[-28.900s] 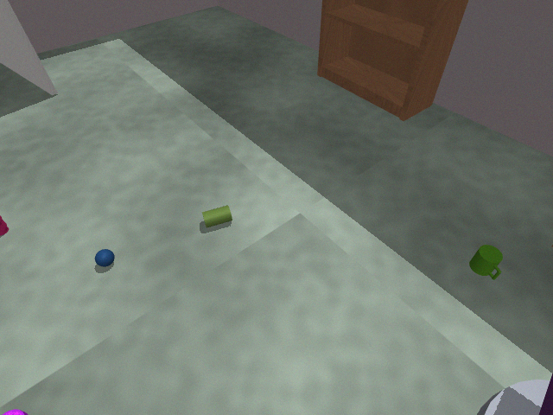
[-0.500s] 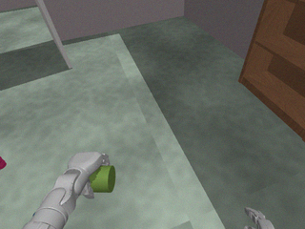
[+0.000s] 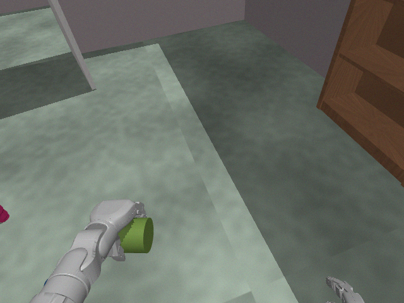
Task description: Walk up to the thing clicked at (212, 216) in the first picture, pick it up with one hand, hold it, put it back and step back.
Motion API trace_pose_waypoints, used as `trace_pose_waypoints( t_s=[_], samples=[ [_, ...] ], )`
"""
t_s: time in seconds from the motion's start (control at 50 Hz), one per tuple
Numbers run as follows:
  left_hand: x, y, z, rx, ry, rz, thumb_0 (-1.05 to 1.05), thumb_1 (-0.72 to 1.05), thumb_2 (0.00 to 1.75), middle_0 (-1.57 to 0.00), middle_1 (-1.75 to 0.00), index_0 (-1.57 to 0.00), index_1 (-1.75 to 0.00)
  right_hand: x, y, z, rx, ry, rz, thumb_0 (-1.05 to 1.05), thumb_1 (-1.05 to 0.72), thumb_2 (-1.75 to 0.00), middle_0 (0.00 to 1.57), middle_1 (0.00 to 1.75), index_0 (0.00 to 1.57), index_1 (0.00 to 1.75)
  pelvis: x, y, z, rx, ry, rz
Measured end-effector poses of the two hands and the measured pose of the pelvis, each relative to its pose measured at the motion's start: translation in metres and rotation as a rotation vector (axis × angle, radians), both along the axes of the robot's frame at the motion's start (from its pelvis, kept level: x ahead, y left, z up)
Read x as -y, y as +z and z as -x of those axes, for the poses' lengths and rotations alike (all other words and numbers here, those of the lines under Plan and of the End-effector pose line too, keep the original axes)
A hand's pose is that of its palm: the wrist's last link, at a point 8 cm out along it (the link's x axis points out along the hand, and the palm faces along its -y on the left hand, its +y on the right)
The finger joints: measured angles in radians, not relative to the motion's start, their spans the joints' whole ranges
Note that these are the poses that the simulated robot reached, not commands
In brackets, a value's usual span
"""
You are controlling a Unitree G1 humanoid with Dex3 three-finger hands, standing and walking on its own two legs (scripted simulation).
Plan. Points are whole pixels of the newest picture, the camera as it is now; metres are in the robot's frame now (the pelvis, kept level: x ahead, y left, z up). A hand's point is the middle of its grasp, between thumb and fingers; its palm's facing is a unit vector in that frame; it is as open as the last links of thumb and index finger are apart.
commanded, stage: crouch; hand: left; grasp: from above
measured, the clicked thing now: (121, 234) +0.30 +0.23 -0.06
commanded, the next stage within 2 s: lower in 1.96 s
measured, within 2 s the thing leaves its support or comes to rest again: neither
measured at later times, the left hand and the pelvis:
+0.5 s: hand (129, 247) +0.30 +0.24 -0.15, palm faces -0.45 +0.03 -0.89, open 10.4 cm; pelvis -0.02 +0.00 -0.05, yaw +1 degrees
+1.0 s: hand (147, 258) +0.37 +0.26 -0.40, palm faces -0.47 +0.02 -0.88, open 10.4 cm; pelvis -0.06 +0.01 -0.26, yaw -1 degrees
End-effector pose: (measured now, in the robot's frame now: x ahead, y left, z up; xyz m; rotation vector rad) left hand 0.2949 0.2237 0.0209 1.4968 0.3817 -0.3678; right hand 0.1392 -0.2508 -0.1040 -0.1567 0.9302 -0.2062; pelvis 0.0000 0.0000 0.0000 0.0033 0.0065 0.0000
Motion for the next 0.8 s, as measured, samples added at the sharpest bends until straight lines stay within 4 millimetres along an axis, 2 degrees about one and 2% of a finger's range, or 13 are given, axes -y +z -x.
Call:
trace_pose_waypoints(
  t_s=[0.1,0.2,0.3,0.4,0.5,0.62,0.72,0.8],
  samples=[
    [-0.002,0.001,-0.002,0.012,0.017,-0.006,0.00,-0.04,0.48,-0.67,-0.53,-0.70,-0.52,0.001,0.000,0.000,-0.002,-0.005,-0.004,0.01,-0.90,-0.90,0.20,0.30,0.20,0.30,0.000,0.000,-0.001,0.000,0.000,0.000],
    [-0.004,-0.009,-0.001,-0.012,0.015,-0.004,0.00,-0.05,0.50,-0.66,-0.56,-0.69,-0.55,0.002,0.000,0.001,-0.010,-0.006,-0.001,0.01,-0.90,-0.90,0.20,0.30,0.20,0.30,0.001,-0.001,0.000,-0.009,0.004,0.000],
    [-0.005,-0.035,0.002,-0.030,-0.005,-0.003,0.00,-0.06,0.51,-0.66,-0.58,-0.69,-0.57,0.004,-0.005,0.007,-0.047,0.000,0.018,0.01,-0.90,-0.90,0.20,0.30,0.21,0.30,0.001,-0.006,0.002,-0.044,0.011,0.000],
    [-0.008,-0.071,-0.002,-0.017,-0.022,-0.031,0.00,-0.06,0.51,-0.66,-0.59,-0.69,-0.58,0.011,-0.022,0.023,-0.109,0.008,0.047,0.01,-0.90,-0.90,0.20,0.30,0.21,0.30,0.000,-0.022,0.008,-0.123,0.018,0.009],
    [-0.012,-0.116,-0.015,0.017,-0.030,-0.069,0.00,-0.07,0.52,-0.66,-0.60,-0.69,-0.60,0.021,-0.054,0.051,-0.183,-0.005,0.082,0.01,-0.90,-0.90,0.20,0.30,0.21,0.30,-0.002,-0.054,0.016,-0.230,0.022,0.023],
    [-0.017,-0.176,-0.037,0.037,-0.019,-0.095,0.00,-0.06,0.52,-0.65,-0.61,-0.68,-0.60,0.028,-0.105,0.095,-0.283,-0.043,0.122,0.01,-0.90,-0.90,0.20,0.30,0.21,0.30,-0.006,-0.105,0.029,-0.354,0.019,0.038],
    [-0.021,-0.226,-0.056,0.049,0.000,-0.099,0.00,-0.05,0.52,-0.64,-0.60,-0.67,-0.59,0.025,-0.153,0.130,-0.359,-0.079,0.135,0.01,-0.90,-0.90,0.20,0.30,0.21,0.30,-0.010,-0.151,0.038,-0.447,0.014,0.049],
    [-0.024,-0.265,-0.066,0.044,0.008,-0.095,0.00,-0.05,0.52,-0.64,-0.60,-0.66,-0.60,0.018,-0.189,0.150,-0.407,-0.095,0.127,0.01,-0.90,-0.90,0.20,0.30,0.21,0.30,-0.012,-0.185,0.044,-0.504,0.011,0.055]
  ],
)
